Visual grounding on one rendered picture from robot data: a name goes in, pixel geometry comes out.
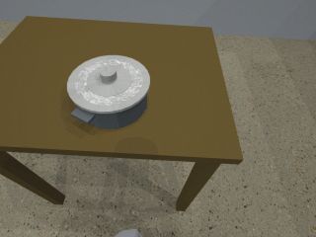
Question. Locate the lid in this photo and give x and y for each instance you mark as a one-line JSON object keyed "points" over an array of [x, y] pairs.
{"points": [[90, 93]]}

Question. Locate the pot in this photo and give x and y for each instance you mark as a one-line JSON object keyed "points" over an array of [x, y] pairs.
{"points": [[112, 121]]}

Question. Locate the table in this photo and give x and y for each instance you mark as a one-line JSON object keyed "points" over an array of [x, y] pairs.
{"points": [[188, 116]]}

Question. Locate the knob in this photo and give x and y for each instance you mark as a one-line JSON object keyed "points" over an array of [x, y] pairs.
{"points": [[108, 73]]}

